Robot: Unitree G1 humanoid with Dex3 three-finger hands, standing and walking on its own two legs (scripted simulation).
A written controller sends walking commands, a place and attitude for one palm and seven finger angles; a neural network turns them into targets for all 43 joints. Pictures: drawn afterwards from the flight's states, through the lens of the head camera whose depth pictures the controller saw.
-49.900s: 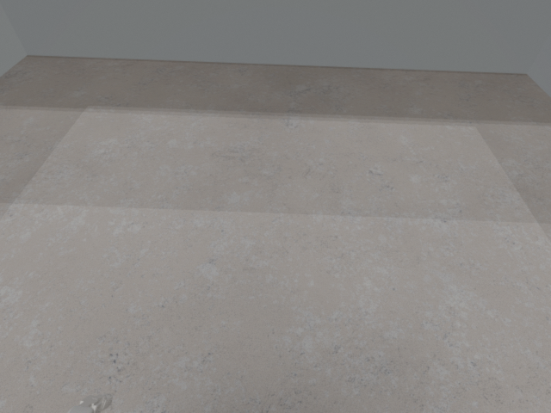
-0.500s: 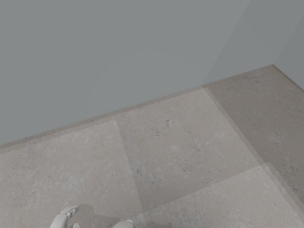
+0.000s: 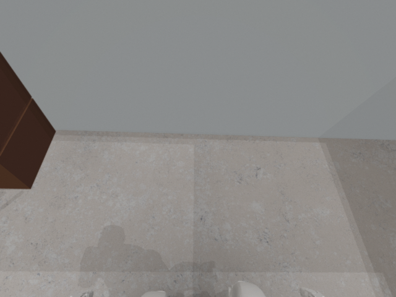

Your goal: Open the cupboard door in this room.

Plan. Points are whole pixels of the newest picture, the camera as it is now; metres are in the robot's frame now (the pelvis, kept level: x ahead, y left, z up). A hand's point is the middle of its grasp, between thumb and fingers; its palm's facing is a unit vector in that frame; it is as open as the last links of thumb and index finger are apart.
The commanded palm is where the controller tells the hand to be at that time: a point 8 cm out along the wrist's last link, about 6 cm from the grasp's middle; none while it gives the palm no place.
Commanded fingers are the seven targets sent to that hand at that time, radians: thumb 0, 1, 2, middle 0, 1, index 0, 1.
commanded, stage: turn to face it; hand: left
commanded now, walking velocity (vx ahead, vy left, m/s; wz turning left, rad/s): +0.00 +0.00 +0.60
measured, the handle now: out of the picture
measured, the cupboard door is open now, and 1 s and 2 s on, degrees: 54 54 54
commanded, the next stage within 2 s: take the last steps up to it in 1.62 s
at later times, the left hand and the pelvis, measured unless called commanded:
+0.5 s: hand out of the picture +0.02 +0.16 -0.17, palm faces +0.32 -0.92 -0.22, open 7.4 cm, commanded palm none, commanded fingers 0.00 0.90 0.90 -0.20 -0.30 -0.20 -0.30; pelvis +0.03 -0.04 +0.00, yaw +19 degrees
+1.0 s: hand out of the picture +0.02 +0.16 -0.15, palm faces +0.57 -0.77 -0.28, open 7.4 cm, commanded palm none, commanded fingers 0.00 0.90 0.90 -0.20 -0.30 -0.20 -0.30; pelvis +0.06 -0.06 +0.00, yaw +37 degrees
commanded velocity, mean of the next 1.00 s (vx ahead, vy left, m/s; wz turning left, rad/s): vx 0.00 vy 0.00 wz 0.60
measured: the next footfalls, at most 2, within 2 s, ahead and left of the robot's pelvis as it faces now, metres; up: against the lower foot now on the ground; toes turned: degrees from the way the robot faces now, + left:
right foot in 0.18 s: +0.05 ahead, -0.16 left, +0.00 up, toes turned +5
left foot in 0.52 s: +0.04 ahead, +0.09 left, +0.00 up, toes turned +25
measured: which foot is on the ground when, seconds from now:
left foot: down 0.00-0.18, up 0.20-0.50, down 0.52-0.84, up 0.86-1.00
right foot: up 0.00-0.16, down 0.18-0.52, up 0.54-0.82, down 0.84-1.00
